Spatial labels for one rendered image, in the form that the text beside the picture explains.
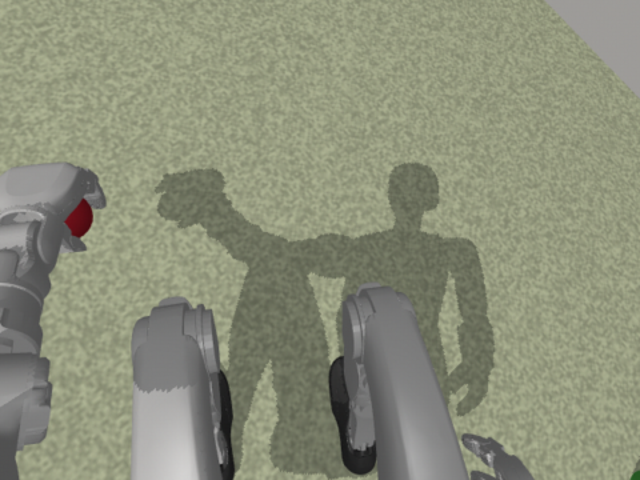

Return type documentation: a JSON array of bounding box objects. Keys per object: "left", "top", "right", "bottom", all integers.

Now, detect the right robot hand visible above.
[{"left": 461, "top": 434, "right": 535, "bottom": 480}]

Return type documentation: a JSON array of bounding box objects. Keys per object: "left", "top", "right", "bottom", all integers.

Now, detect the left robot hand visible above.
[{"left": 0, "top": 162, "right": 106, "bottom": 254}]

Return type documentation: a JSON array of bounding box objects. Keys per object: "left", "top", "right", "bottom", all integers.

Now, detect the left robot foot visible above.
[{"left": 218, "top": 370, "right": 235, "bottom": 480}]

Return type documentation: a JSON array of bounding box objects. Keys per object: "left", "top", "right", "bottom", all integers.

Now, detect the right robot foot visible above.
[{"left": 329, "top": 356, "right": 376, "bottom": 475}]

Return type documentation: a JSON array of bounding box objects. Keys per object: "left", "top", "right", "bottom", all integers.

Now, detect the left robot arm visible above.
[{"left": 0, "top": 205, "right": 64, "bottom": 480}]

